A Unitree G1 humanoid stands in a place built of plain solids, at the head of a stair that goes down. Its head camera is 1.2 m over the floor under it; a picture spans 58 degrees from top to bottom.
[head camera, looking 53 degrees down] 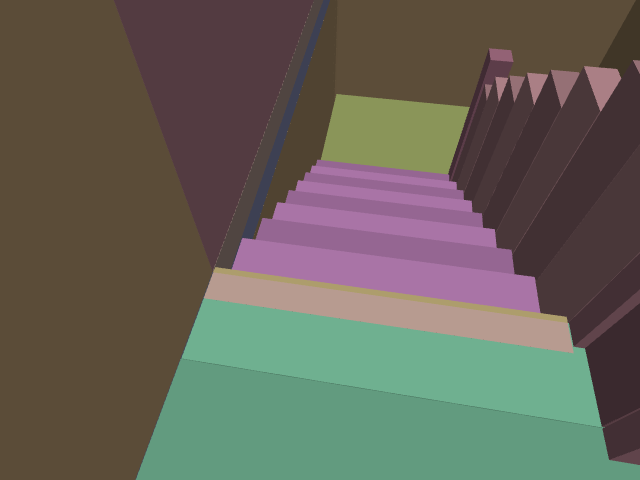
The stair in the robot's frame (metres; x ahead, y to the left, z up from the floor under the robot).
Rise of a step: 0.17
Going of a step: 0.25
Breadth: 1.12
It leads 9 degrees to the right of straight ahead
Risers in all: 9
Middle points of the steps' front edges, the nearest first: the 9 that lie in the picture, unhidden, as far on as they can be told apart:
0.70 -0.20 0.00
0.95 -0.24 -0.17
1.20 -0.29 -0.33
1.44 -0.33 -0.50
1.69 -0.37 -0.67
1.94 -0.41 -0.83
2.18 -0.45 -1.00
2.43 -0.49 -1.17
2.68 -0.53 -1.33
